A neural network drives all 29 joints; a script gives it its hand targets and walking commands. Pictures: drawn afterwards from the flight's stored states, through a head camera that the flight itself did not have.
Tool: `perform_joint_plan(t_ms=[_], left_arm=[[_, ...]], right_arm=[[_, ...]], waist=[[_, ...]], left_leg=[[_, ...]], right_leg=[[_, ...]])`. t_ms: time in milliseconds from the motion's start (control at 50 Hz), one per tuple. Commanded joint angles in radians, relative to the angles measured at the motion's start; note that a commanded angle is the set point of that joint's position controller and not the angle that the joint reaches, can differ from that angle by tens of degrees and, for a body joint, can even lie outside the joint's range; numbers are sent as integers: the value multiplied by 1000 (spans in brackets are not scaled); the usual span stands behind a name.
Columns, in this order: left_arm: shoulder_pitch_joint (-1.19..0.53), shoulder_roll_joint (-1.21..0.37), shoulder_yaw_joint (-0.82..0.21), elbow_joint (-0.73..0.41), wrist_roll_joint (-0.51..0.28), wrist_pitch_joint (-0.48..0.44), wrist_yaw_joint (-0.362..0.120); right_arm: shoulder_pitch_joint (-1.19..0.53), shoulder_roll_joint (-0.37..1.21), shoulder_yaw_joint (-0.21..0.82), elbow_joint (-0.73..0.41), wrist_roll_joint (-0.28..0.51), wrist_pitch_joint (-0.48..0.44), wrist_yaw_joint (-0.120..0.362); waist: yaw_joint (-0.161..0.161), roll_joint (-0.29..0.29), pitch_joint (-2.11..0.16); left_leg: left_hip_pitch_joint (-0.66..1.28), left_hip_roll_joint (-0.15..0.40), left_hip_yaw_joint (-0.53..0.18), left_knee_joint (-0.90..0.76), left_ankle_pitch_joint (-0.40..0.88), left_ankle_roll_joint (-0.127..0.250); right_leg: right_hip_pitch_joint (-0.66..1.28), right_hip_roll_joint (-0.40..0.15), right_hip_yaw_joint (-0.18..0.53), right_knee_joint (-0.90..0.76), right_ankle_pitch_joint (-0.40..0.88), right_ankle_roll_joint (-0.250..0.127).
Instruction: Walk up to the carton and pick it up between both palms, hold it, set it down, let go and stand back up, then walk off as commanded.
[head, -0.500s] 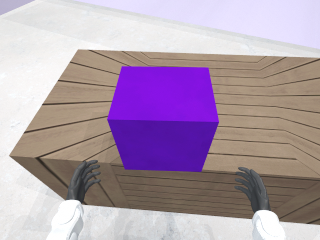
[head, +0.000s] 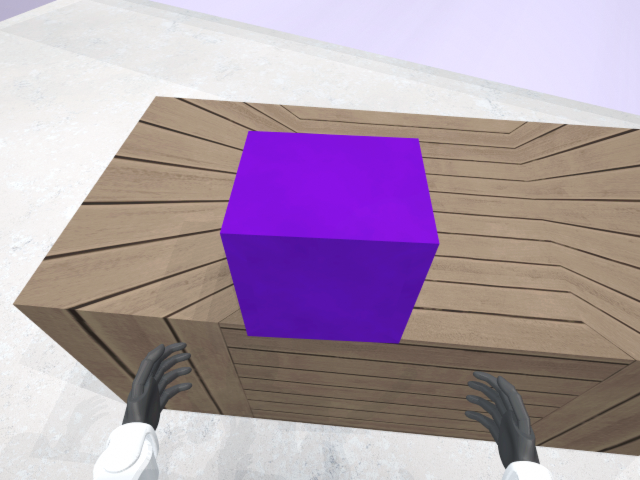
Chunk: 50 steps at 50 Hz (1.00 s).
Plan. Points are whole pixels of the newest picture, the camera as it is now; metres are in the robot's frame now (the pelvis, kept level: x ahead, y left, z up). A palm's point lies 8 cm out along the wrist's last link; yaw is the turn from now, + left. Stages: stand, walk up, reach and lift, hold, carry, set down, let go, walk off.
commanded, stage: set down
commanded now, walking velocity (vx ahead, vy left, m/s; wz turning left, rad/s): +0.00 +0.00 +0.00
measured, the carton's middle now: (327, 243) +0.47 +0.01 -0.02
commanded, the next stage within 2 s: let go in 1.00 s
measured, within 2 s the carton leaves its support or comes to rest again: neither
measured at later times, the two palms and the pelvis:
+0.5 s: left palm (150, 421) +0.19 +0.23 -0.06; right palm (508, 447) +0.18 -0.23 -0.07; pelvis +0.02 +0.00 +0.01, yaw +0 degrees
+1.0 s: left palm (155, 426) +0.19 +0.22 -0.06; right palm (513, 456) +0.17 -0.23 -0.07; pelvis +0.02 -0.01 +0.01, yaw +0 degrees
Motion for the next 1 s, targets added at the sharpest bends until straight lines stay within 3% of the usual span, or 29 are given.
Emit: perform_joint_plan(t_ms=[0,100,280,420,760,860,980], left_arm=[[-193,245,102,-187,70,-7,3],[-179,245,111,-211,83,43,-5],[-68,226,144,-283,133,96,-35],[-14,228,171,-314,154,116,-47],[-29,213,167,-255,183,219,-59],[-47,214,172,-246,193,260,-66],[-40,216,177,-286,202,277,-64]], right_arm=[[-143,-57,-65,-232,-67,-7,-9],[-125,-42,-68,-237,-93,29,-22],[-44,-33,-35,-249,-118,15,-42],[7,-35,-9,-263,-131,1,-47],[0,-49,6,-224,-179,90,-50],[-9,-24,2,-242,-203,123,-56],[-1,-12,-8,-291,-206,130,-56]], waist=[[4,-102,-82],[0,-99,-82],[20,-99,-130],[37,-113,-128],[42,-113,2],[48,-117,23],[59,-121,9]], left_leg=[[-41,-65,121,-145,-39,60],[-29,-65,122,-149,-24,59],[19,-69,129,-165,113,50],[65,-75,138,-183,191,50],[128,-69,160,-248,143,54],[136,-71,168,-253,122,61],[150,-72,171,-254,149,64]], right_leg=[[400,-54,213,-177,-186,56],[414,-57,207,-178,-142,62],[507,-57,181,-155,262,78],[522,-59,163,-163,421,87],[486,-67,150,-226,272,86],[472,-75,152,-243,195,88],[474,-76,148,-243,206,92]])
